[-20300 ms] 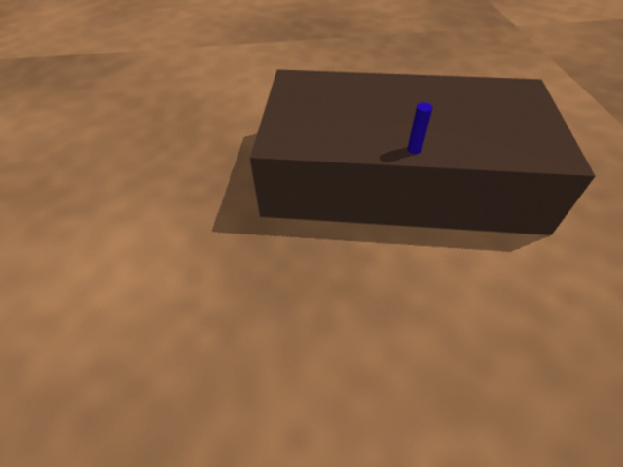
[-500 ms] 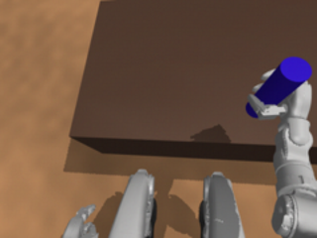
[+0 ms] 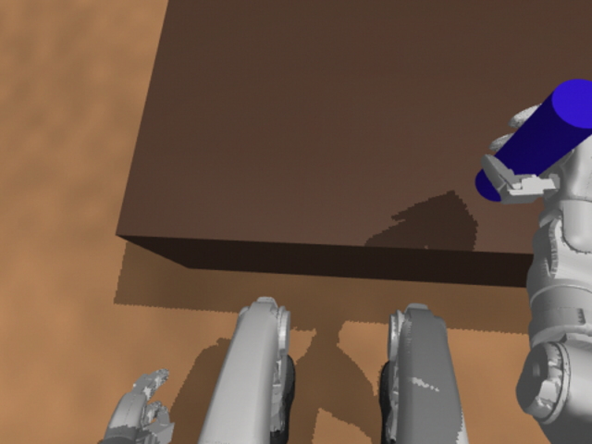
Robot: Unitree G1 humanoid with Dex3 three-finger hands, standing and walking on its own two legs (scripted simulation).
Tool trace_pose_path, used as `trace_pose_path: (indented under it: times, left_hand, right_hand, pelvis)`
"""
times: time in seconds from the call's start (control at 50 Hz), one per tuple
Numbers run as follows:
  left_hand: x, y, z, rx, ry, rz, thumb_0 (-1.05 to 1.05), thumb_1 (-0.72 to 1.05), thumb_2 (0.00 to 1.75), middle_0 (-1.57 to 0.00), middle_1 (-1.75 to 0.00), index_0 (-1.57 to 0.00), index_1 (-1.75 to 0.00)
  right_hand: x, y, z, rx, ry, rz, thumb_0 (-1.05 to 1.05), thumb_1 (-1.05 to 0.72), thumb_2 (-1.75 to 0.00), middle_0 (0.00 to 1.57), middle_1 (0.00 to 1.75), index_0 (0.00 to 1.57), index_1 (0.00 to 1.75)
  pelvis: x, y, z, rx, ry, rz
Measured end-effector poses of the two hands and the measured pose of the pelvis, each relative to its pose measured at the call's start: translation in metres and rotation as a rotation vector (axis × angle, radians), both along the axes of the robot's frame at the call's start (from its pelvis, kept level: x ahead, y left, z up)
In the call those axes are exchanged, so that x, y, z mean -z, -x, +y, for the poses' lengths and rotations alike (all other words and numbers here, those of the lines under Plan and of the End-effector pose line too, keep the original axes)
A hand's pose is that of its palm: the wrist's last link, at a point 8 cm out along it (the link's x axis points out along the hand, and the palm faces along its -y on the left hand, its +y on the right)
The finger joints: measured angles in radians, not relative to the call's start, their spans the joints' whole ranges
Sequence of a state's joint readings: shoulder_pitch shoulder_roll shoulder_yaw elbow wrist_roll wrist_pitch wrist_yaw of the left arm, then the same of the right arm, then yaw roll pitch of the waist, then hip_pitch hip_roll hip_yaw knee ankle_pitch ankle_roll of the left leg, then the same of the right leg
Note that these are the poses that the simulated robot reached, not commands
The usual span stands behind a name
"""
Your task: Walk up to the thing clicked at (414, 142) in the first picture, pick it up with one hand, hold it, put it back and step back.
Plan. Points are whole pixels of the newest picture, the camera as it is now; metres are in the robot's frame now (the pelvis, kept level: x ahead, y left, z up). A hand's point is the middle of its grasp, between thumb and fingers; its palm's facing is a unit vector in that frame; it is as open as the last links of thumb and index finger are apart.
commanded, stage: lower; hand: right
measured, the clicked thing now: (529, 151) +0.46 -0.23 +0.00
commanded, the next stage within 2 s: loosen in 0.68 s
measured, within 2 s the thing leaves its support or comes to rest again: rests again in 0.48 s
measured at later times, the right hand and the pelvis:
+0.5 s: hand (493, 180) +0.47 -0.23 -0.09, palm faces +0.15 +0.99 -0.02, open 8.0 cm; pelvis -0.02 +0.00 -0.07, yaw +1 degrees
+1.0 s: hand (495, 182) +0.47 -0.23 -0.10, palm faces +0.16 +0.99 -0.01, open 7.9 cm; pelvis -0.03 +0.01 -0.10, yaw +1 degrees
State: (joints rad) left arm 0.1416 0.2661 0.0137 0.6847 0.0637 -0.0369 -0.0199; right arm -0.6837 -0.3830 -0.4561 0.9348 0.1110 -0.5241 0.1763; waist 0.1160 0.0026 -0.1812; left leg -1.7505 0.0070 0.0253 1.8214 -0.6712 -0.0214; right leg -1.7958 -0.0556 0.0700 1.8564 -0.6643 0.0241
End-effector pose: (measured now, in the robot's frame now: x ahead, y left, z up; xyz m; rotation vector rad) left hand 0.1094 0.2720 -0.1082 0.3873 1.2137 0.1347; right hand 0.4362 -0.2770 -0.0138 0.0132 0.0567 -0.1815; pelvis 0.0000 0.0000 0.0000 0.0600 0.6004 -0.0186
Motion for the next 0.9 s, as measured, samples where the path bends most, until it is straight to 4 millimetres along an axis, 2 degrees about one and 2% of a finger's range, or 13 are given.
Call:
trace_pose_path:
  times: [0.22, 0.34, 0.66, 0.9]
  left_hand:
    - [0.044, 0.009, -0.001, 0.018, 0.008, 0.031, 0.01, 0.91, 0.89, -0.20, -0.30, -0.20, -0.29]
    - [0.063, 0.018, 0.001, 0.009, 0.007, 0.048, 0.01, 0.91, 0.89, -0.20, -0.30, -0.20, -0.29]
    - [0.083, 0.036, 0.013, -0.013, -0.023, 0.082, 0.01, 0.92, 0.88, -0.20, -0.30, -0.20, -0.29]
    - [0.102, 0.040, 0.016, -0.004, -0.011, 0.078, 0.01, 0.93, 0.86, -0.20, -0.30, -0.21, -0.28]
  right_hand:
    - [0.047, 0.002, 0.000, -0.032, 0.015, 0.013, -0.01, 0.24, -1.16, 0.83, 1.18, 0.87, 1.21]
    - [0.063, 0.002, 0.002, -0.036, 0.025, 0.010, -0.01, 0.24, -1.16, 0.83, 1.18, 0.87, 1.21]
    - [0.080, -0.003, -0.002, -0.024, 0.022, 0.008, -0.01, 0.23, -1.16, 0.83, 1.18, 0.86, 1.22]
    - [0.081, -0.003, -0.004, -0.027, 0.028, -0.018, -0.01, 0.25, -1.16, 0.85, 1.17, 0.88, 1.20]
  pelvis:
    - [0.041, 0.009, 0.000, -0.002, -0.003, 0.010]
    - [0.059, 0.014, 0.001, -0.003, -0.002, 0.007]
    - [0.083, 0.018, 0.003, -0.013, -0.001, 0.006]
    - [0.099, 0.024, 0.006, -0.013, 0.007, -0.007]
